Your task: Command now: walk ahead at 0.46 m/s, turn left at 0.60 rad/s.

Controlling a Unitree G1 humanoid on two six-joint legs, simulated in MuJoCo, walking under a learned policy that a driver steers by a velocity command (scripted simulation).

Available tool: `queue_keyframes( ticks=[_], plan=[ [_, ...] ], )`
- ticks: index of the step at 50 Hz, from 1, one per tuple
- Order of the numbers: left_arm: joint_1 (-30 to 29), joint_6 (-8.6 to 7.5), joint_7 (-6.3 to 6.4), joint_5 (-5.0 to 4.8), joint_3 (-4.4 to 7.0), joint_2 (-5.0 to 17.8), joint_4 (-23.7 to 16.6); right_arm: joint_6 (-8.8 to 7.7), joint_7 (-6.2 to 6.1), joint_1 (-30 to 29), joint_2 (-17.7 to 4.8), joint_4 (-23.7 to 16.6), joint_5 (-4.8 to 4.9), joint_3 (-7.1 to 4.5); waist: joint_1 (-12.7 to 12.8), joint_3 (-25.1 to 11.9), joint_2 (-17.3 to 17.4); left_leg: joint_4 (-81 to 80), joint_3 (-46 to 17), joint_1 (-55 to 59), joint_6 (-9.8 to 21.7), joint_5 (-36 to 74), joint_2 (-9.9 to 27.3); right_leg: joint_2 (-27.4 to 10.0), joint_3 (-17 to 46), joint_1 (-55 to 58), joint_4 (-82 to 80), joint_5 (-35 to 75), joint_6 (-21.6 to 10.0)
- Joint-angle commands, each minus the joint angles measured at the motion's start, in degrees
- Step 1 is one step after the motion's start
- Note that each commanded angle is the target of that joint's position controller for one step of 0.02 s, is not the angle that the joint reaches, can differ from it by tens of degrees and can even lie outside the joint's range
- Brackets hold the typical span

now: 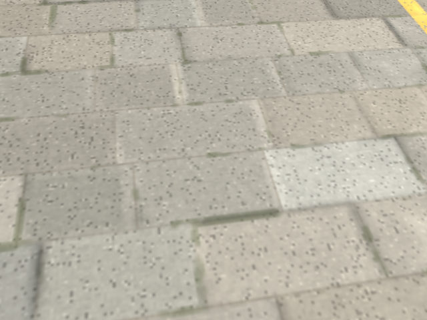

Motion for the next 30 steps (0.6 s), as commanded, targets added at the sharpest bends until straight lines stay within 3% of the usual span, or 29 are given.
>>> queue_keyframes(
  ticks=[1, 5, 9, 12, 13, 14, 15, 16, 17, 18, 19, 20, 21, 23, 26, 30],
  plan=[
    [-4.16, -0.45, 0.06, 0.68, 1.00, 4.57, -4.19, -1.41, -1.31, -1.44, -10.44, -3.23, 0.26, -3.15, 0.53, -0.62, 5.48, -12.16, -15.34, 6.71, 10.69, 17.71, 13.22, 0.07, 1.27, -9.53, -7.80, 7.11, 1.98],
    [-13.44, -0.52, -0.27, -0.01, -0.49, 1.57, -6.62, -1.06, -2.40, 1.94, -11.40, 0.01, 0.96, -3.67, -2.26, 1.27, 6.96, -11.61, -11.84, 2.01, 7.64, 16.47, 10.04, 3.61, 0.60, -3.36, -24.99, 18.73, 2.78],
    [-17.58, -1.06, -0.82, -0.67, -0.13, 3.00, -8.50, -0.86, -2.62, 4.64, -11.45, 2.97, 1.67, -4.02, -3.08, 2.16, 7.30, -9.70, -16.21, 4.07, 6.20, 13.20, 12.21, 4.37, 2.97, 0.46, -32.01, 21.60, 1.15],
    [-15.16, -1.58, -0.75, -0.71, 0.82, 4.85, -8.16, 0.01, -2.99, 4.23, -11.25, 3.93, 1.39, -4.35, -1.55, 1.45, 9.21, -5.21, -18.91, 8.36, 5.06, 19.09, 13.79, 4.53, 3.01, 4.09, -33.53, 15.31, -0.84],
    [-11.48, -1.78, -0.47, -0.65, 1.58, 6.06, -7.41, 0.30, -2.92, 3.67, -11.01, 3.79, 1.18, -4.30, 0.21, -0.83, 10.11, -1.21, -18.74, 8.62, 4.31, 26.52, 12.77, 5.48, 1.55, 9.74, -34.17, 12.87, -2.04],
    [-4.63, -1.90, -0.02, -0.48, 2.64, 7.66, -5.99, 0.51, -2.69, 2.59, -9.68, 3.29, 0.88, -3.73, 3.87, -5.94, 9.68, 7.45, -16.69, 6.81, 2.55, 31.42, 9.46, 4.71, 0.89, 20.35, -35.42, 14.14, -3.87],
    [5.38, -1.74, 0.57, 0.45, 3.38, 10.32, -5.26, 0.60, -2.46, 1.53, -6.93, 1.52, -0.07, -2.51, 8.13, -15.76, 6.09, 23.04, -14.60, -2.08, 0.49, 22.54, 5.86, -3.94, 9.24, 38.13, -32.48, 10.71, -7.70],
    [10.21, -0.92, 0.45, 0.60, 4.13, 13.43, -3.33, 0.16, -2.14, 11.36, -0.88, 0.76, 1.29, -0.78, 3.61, -25.80, -13.93, 43.86, -9.43, -23.86, -3.63, -16.58, -2.64, -18.77, 37.49, 59.54, -36.66, -2.48, -17.21],
    [9.14, -0.73, 0.20, -0.55, 2.89, 7.96, -3.98, 0.00, -2.35, 11.15, -6.61, 2.05, 2.38, -1.53, 4.58, -23.05, -11.57, 51.66, -10.71, -29.71, -4.06, -18.63, 1.06, -19.45, 44.31, 56.45, -42.26, -13.05, -16.07],
    [5.78, -0.30, 0.67, -0.75, 2.03, 4.78, -4.49, 0.09, -2.29, 4.25, -10.43, 1.44, 2.51, -2.67, 5.67, -13.54, -6.72, 52.63, -8.84, -32.03, -4.29, -13.41, 3.56, -17.20, 34.34, 47.88, -43.78, -12.78, -13.59],
    [2.83, 0.13, 0.93, -0.30, 1.71, 4.03, -4.47, 0.18, -2.46, 0.36, -10.69, 0.65, 1.78, -2.75, 4.74, -8.00, -2.48, 51.12, -6.47, -30.52, -4.43, -9.21, 5.98, -15.18, 26.78, 39.52, -44.56, -5.44, -12.29],
    [1.39, 0.34, 1.04, 0.07, 1.45, 3.02, -3.85, 0.09, -2.29, -2.42, -10.00, -0.11, 0.89, -2.87, 3.80, -4.07, -1.39, 48.62, -5.99, -29.03, -4.33, -6.98, 7.63, -13.14, 21.56, 32.69, -46.01, 0.92, -11.96],
    [0.62, 0.12, 1.23, 0.62, 1.22, 2.49, -3.47, 0.36, -1.94, -2.07, -8.87, -0.34, 1.10, -2.89, 2.13, -2.86, -2.92, 47.13, -6.07, -26.13, -4.08, -5.50, 9.15, -11.69, 17.49, 28.33, -47.58, 4.07, -11.57],
    [0.35, -0.52, 1.23, 0.08, 1.32, 2.24, -2.35, 1.05, -1.60, -1.60, -5.97, -0.37, 1.53, -2.28, 1.09, -1.60, -3.80, 44.14, -4.95, -24.17, -3.91, -5.29, 9.95, -10.63, 12.65, 24.41, -50.63, 6.43, -12.44],
    [1.53, -1.18, 0.97, -0.45, 1.96, 4.50, -0.22, 1.14, -1.47, -5.10, -3.31, -1.57, 0.71, -1.17, 0.94, 0.77, -1.97, 35.84, -4.73, -26.16, -4.43, -2.31, 10.18, -11.49, 8.31, 22.86, -53.75, 10.97, -14.30],
    [1.76, -0.61, 0.84, -1.14, 2.14, 6.33, 0.95, -0.30, -0.09, -11.36, -2.65, -2.23, 0.47, -0.25, 2.42, 1.89, -0.68, 20.88, -1.73, -23.55, -4.19, 10.17, 9.26, -8.72, 0.26, 23.55, -54.31, 15.92, -12.87]
  ],
)
Velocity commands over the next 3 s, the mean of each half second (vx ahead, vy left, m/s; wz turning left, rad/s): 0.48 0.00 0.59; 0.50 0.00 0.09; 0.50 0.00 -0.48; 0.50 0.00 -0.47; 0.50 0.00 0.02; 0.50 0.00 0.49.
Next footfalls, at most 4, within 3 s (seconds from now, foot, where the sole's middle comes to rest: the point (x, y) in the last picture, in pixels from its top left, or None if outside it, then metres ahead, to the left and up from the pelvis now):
0.30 right None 0.37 -0.11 -0.78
0.78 left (130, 296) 0.54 0.24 -0.78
1.32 right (181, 202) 0.89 0.10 -0.78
1.80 left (137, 141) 1.18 0.29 -0.78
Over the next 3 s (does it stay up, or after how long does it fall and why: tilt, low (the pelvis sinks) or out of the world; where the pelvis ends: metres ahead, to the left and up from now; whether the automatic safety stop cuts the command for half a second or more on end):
stays up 1.63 0.09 0.00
